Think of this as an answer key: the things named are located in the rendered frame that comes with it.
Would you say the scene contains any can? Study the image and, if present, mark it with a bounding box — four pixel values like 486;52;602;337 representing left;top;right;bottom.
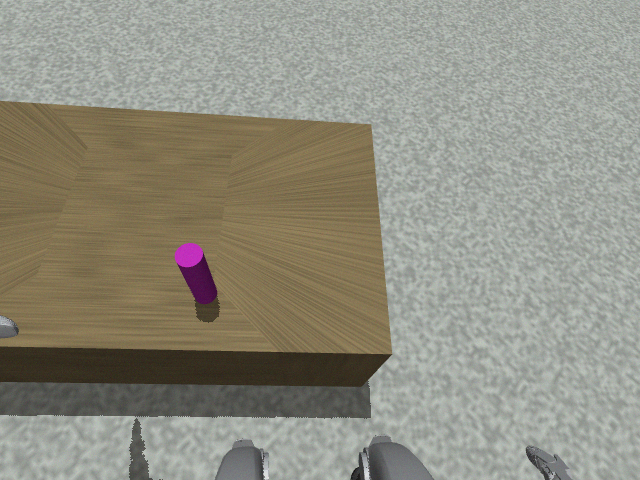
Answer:
175;243;217;304

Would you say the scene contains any left robot hand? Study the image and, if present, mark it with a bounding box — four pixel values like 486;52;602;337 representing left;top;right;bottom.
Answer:
0;315;19;338

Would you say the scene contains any right robot hand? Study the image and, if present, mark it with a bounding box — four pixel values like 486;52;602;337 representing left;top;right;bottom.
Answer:
526;446;573;480

